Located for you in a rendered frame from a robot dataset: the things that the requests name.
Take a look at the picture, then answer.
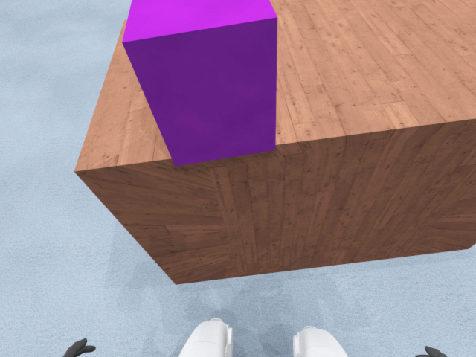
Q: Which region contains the carton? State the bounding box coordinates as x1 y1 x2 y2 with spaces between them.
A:
122 0 277 167

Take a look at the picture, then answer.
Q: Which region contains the pedestal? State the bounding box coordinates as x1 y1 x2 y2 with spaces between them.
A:
74 0 476 285

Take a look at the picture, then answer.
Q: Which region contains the robot thigh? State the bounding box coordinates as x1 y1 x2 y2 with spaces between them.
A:
178 321 233 357
293 328 348 357

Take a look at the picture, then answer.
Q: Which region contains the robot left hand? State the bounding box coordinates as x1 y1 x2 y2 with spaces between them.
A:
63 338 96 357

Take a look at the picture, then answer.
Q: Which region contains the right robot thigh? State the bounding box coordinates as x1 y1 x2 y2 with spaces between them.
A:
293 328 348 357

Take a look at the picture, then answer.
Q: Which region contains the left robot thigh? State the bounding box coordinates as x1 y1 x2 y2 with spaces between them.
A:
178 321 233 357

